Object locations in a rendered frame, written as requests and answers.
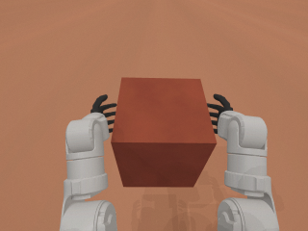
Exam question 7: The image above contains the robot left upper arm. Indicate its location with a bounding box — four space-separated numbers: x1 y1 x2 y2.
60 199 117 231

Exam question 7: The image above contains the robot right upper arm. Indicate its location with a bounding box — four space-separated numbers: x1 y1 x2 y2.
217 197 279 231

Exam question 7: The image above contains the carton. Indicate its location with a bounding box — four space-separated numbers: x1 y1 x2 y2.
111 77 217 188

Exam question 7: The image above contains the robot right forearm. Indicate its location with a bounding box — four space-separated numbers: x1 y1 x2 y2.
218 111 279 229

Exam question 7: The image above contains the right robot hand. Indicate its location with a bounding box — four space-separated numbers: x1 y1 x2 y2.
207 93 233 134

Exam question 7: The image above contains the left robot hand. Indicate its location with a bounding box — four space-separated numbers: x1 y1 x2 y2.
90 94 117 133

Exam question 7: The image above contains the robot left forearm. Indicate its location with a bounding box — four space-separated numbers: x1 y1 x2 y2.
60 113 110 231

